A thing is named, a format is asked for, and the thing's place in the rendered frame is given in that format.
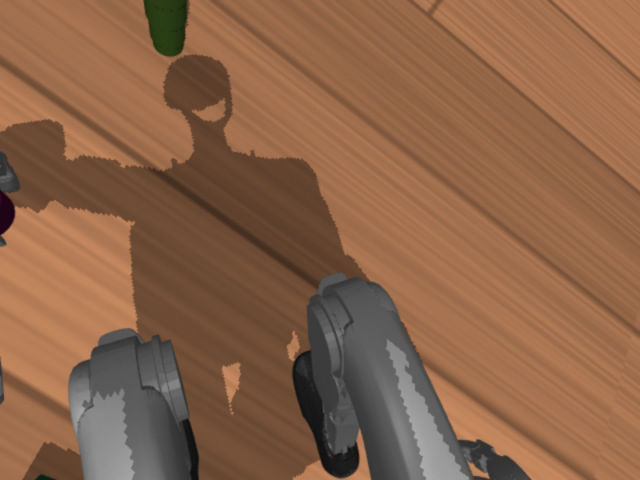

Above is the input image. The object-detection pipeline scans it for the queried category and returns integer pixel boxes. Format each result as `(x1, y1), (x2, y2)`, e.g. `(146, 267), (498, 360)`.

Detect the right robot hand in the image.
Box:
(458, 439), (531, 480)

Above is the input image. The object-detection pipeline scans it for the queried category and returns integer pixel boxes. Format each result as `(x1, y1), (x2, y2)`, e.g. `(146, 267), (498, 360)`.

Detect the left robot foot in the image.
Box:
(182, 419), (199, 480)

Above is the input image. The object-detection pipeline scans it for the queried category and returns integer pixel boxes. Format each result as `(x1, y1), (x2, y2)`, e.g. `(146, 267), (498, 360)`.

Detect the left robot hand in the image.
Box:
(0, 151), (20, 247)

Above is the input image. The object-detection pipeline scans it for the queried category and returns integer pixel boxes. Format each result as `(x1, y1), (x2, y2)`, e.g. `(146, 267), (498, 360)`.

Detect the right robot foot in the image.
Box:
(292, 350), (359, 478)

